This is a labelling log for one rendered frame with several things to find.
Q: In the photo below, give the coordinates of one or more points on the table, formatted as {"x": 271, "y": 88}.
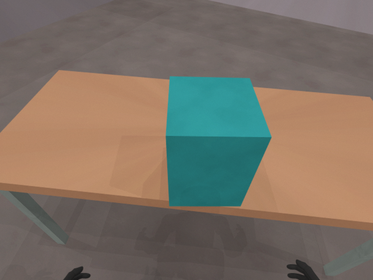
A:
{"x": 103, "y": 137}

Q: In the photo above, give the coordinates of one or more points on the right robot hand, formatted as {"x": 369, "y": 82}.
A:
{"x": 304, "y": 269}

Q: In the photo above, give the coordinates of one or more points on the left robot hand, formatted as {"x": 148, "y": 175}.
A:
{"x": 76, "y": 274}

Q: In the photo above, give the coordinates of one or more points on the carton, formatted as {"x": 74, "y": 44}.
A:
{"x": 216, "y": 137}

